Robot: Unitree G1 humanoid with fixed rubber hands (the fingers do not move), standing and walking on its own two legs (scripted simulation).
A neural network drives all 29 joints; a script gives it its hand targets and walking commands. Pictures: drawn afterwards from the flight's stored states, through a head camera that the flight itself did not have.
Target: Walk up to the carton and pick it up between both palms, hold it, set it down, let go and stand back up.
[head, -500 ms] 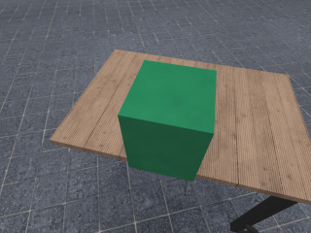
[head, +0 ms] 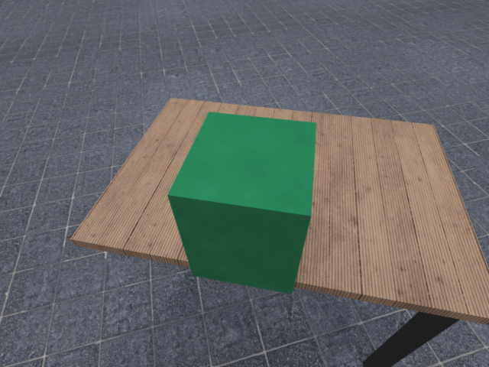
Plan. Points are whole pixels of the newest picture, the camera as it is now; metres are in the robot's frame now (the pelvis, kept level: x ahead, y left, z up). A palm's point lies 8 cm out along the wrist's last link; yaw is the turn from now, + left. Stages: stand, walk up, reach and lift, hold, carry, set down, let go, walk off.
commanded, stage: walk up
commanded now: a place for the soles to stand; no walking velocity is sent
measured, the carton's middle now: (250, 203) +0.41 +0.01 +0.03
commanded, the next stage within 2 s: none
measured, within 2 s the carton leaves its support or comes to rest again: neither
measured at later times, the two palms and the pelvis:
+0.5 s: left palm out of the picture +0.02 +0.25 -0.14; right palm out of the picture +0.05 -0.23 -0.14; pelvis +0.02 +0.01 +0.00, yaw +0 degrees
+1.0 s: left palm out of the picture -0.02 +0.33 -0.13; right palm out of the picture +0.08 -0.21 -0.14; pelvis +0.03 +0.08 -0.01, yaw -4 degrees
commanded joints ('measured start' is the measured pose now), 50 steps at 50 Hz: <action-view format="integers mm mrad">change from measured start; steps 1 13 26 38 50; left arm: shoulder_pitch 60 47 51 201 82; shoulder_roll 118 129 130 254 112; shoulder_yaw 16 1 1 66 57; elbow -17 19 29 22 -95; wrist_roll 4 1 9 40 49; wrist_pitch -16 -15 -17 -21 -20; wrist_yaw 13 22 28 64 31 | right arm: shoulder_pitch -10 -16 -91 -188 91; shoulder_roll -127 -129 -123 -156 -208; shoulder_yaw -18 -15 -18 -48 -102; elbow -41 -15 -9 -78 -76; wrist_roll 2 1 -3 -59 -26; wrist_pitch -20 -17 -11 35 0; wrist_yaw -9 -11 -14 14 9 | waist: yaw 25 8 11 84 -52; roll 53 10 26 -39 98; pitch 10 14 16 138 -93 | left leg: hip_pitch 72 127 158 -261 394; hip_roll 82 86 85 14 100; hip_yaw -130 -108 -89 12 -17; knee -111 -74 -52 240 -50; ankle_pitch -43 102 190 -366 189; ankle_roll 50 61 68 -13 13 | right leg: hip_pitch -82 -93 -71 7 -280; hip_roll -76 -90 -100 -381 -36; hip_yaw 82 75 81 490 45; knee -112 -117 -115 -328 277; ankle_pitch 39 121 227 -335 104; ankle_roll -58 -45 -46 -233 -24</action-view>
